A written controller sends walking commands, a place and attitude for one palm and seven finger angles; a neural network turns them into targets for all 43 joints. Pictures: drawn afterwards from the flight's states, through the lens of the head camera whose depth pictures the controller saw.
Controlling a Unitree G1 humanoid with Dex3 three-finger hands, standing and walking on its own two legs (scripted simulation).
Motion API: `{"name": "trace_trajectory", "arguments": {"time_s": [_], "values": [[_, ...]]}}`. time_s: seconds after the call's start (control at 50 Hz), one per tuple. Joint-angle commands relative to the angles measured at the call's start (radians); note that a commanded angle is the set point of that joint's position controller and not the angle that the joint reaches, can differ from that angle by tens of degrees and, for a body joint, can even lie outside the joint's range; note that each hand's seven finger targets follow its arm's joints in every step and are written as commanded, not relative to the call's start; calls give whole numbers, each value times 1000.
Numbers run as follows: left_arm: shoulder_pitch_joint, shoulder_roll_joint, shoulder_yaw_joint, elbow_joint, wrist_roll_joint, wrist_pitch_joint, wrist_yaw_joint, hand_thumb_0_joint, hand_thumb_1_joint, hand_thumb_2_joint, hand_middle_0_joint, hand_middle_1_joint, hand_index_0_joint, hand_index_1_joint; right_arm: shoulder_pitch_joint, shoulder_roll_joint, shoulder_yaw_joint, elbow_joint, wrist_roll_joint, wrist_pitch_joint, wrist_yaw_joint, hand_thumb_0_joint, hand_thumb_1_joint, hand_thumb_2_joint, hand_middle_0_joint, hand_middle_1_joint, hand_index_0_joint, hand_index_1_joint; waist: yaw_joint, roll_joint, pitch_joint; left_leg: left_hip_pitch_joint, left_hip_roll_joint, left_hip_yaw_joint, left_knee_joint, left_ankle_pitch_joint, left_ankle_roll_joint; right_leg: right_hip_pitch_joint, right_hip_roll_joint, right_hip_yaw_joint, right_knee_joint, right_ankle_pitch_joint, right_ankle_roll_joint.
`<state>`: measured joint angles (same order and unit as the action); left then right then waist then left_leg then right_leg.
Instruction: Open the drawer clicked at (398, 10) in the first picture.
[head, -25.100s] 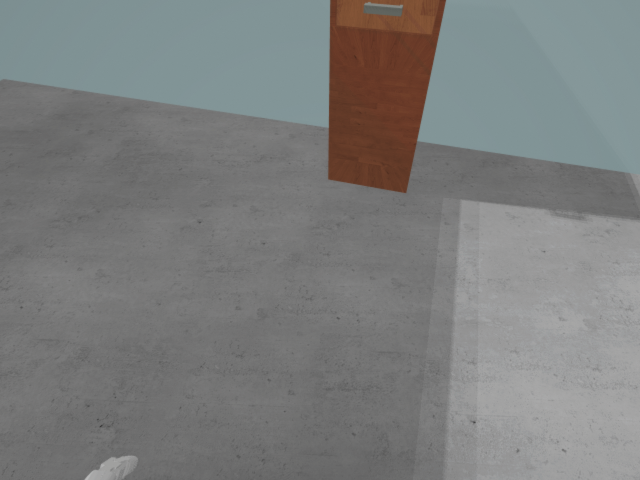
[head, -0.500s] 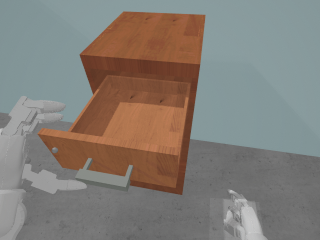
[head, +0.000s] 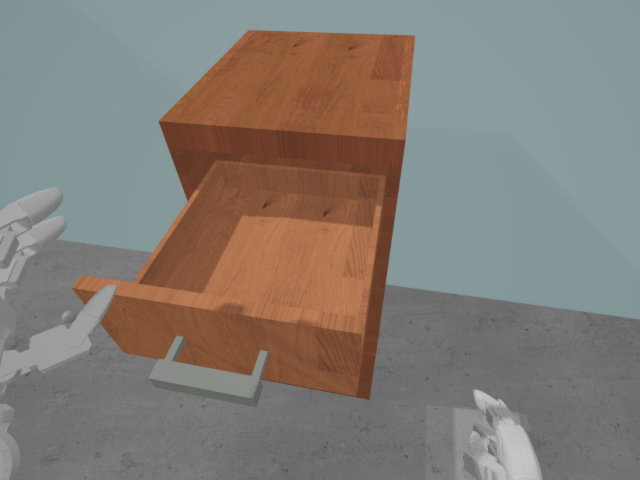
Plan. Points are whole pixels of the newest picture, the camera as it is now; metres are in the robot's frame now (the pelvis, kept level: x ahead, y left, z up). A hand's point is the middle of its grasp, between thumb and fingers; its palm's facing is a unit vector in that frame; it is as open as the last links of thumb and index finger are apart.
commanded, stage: draw the hand back to the body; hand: left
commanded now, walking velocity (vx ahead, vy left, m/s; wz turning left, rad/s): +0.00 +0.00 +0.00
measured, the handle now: (213, 366) +0.24 +0.17 +0.04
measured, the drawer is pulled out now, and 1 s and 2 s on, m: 0.30 0.30 0.30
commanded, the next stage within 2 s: step back with the hand held close in 0.32 s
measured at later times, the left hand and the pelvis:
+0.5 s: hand (79, 324) +0.17 +0.21 +0.22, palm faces +0.45 -0.78 -0.44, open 7.5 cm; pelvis -0.01 -0.03 +0.00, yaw +1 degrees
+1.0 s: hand (15, 382) +0.13 +0.24 +0.22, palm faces +0.41 -0.75 -0.52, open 7.4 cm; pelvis -0.06 +0.00 -0.01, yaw +1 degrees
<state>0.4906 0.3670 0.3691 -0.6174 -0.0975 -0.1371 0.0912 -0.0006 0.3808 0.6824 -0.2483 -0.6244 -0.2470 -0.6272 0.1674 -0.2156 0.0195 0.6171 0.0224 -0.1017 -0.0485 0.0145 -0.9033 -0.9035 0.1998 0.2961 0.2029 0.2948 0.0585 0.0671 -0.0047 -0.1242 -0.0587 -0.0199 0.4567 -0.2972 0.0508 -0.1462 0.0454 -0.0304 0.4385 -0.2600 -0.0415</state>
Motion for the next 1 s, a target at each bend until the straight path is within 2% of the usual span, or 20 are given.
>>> {"name": "trace_trajectory", "arguments": {"time_s": [0.0,0.02,0.1,0.16,0.38,0.4,0.42,0.44,0.46,0.54,0.58,0.62,0.68,0.7,0.72,0.78,0.8,0.86,0.92,0.98], "values": [[-75,179,136,-159,-9,-55,28,0,725,825,-213,-413,-213,-413,-128,-94,-35,-160,8,-48,-14,0,-900,-900,200,300,200,300,-5,-13,-76,-13,97,-23,-53,337,-64,38,-56,-2,-43,250,3],[-81,169,121,-163,-9,-55,28,0,760,840,-210,-390,-210,-390,-127,-95,-34,-164,8,-45,-14,0,-900,-900,200,300,200,300,-6,-28,-81,-17,96,-27,-55,324,-59,41,-57,-3,-42,238,4],[-98,162,99,-174,-6,-56,29,0,900,900,-200,-300,-200,-300,-133,-97,-32,-161,7,-54,-14,0,-900,-900,200,300,200,300,-9,8,-74,-15,92,-27,-52,296,-51,30,-61,1,-47,223,5],[-94,172,106,-171,-6,-54,33,0,900,900,-200,-300,-200,-300,-135,-95,-32,-164,5,-56,-15,0,-900,-900,200,300,200,300,-4,-24,-87,-17,88,-23,-48,280,-41,39,-64,8,-50,225,8],[-74,175,114,-151,-10,-69,33,0,900,900,-200,-300,-200,-300,-140,-89,-33,-157,13,-69,-14,0,-900,-900,200,300,200,300,-5,14,-45,-37,83,-16,-45,220,-37,20,-69,20,-72,177,8],[-68,177,118,-134,-11,-69,33,0,900,900,-200,-300,-200,-300,-139,-88,-35,-156,13,-67,-14,0,-900,-900,200,300,200,300,-6,-20,-38,-38,86,-12,-45,207,-34,12,-70,22,-76,164,14],[-206,331,281,-219,-1,-113,40,0,900,900,-200,-300,-200,-300,-72,-119,-42,-188,20,-50,-9,0,-900,-900,200,300,200,300,-49,-53,35,-108,90,-61,1,122,-3,-76,-143,160,-153,157,8],[-133,258,228,-106,6,-120,31,0,900,900,-200,-300,-200,-300,-72,-103,-44,-160,19,-40,-9,0,-900,-900,200,300,200,300,-60,-135,21,-82,76,-66,58,90,-4,-104,-185,191,-188,132,-8],[-97,229,193,-83,13,-117,28,0,900,900,-200,-300,-200,-300,-92,-99,-45,-162,21,-31,-7,0,-900,-900,200,300,200,300,-62,-192,23,-70,68,-56,100,83,-2,-130,-209,217,-206,154,-11],[6,201,174,-85,17,-138,25,0,900,900,-200,-300,-200,-300,-85,-109,-55,-179,30,-16,-1,0,-900,-900,200,300,200,300,-66,-123,-81,-123,67,-38,152,39,-10,-61,-268,200,-137,269,-29],[46,221,193,-137,16,-143,29,0,900,900,-200,-300,-200,-300,-90,-112,-59,-193,29,-10,-2,0,-900,-900,200,300,200,300,-65,-68,-118,-97,83,-33,89,82,-11,-72,-255,168,-96,264,-21],[84,230,202,-210,17,-150,39,0,900,900,-200,-300,-200,-300,-86,-122,-65,-204,24,-2,-4,0,-900,-900,200,300,200,300,-66,-36,-143,-87,126,-62,27,226,-2,-61,-207,115,-40,241,3],[88,292,260,-319,26,-155,53,0,900,900,-200,-300,-200,-300,-100,-134,-71,-224,13,5,-13,0,-900,-900,200,300,200,300,-58,45,-204,-141,179,-116,8,421,3,11,-145,82,73,391,21],[118,270,253,-330,29,-153,62,0,900,900,-200,-300,-200,-300,-83,-123,-73,-228,2,9,-19,0,-900,-900,200,300,200,300,-59,21,-208,-170,189,-149,11,494,0,44,-127,64,92,407,17],[123,267,254,-332,28,-149,64,0,900,900,-200,-300,-200,-300,-80,-123,-75,-230,-1,12,-20,0,-900,-900,200,300,200,300,-61,14,-208,-181,192,-143,22,522,-5,46,-130,74,99,410,11],[139,283,281,-311,17,-143,62,0,900,900,-200,-300,-200,-300,-67,-126,-81,-226,6,13,-20,0,-900,-900,200,300,200,300,-69,-16,-230,-187,171,-115,79,457,-21,33,-170,117,84,458,-19],[148,269,274,-288,12,-142,62,0,900,900,-200,-300,-200,-300,-58,-120,-81,-223,8,15,-20,0,-900,-900,200,300,200,300,-76,-50,-229,-192,165,-117,93,424,-24,26,-183,124,82,456,-25],[132,268,283,-223,4,-140,62,0,900,900,-200,-300,-200,-300,-58,-125,-83,-217,14,19,-17,0,-900,-900,200,300,200,300,-80,-82,-178,-215,147,-116,97,247,-18,-52,-199,159,36,311,-30],[104,260,271,-219,6,-138,65,0,900,900,-200,-300,-200,-300,-68,-131,-77,-213,11,17,-19,0,-900,-900,200,300,200,300,-78,-44,-134,-262,177,-153,26,166,3,-88,-157,140,47,149,-10],[65,262,268,-215,20,-132,71,0,900,900,-200,-300,-200,-300,-83,-132,-71,-218,1,11,-25,0,-900,-900,200,300,200,300,-65,24,-97,-398,234,-193,-82,56,33,-30,-99,107,145,53,20]]}}
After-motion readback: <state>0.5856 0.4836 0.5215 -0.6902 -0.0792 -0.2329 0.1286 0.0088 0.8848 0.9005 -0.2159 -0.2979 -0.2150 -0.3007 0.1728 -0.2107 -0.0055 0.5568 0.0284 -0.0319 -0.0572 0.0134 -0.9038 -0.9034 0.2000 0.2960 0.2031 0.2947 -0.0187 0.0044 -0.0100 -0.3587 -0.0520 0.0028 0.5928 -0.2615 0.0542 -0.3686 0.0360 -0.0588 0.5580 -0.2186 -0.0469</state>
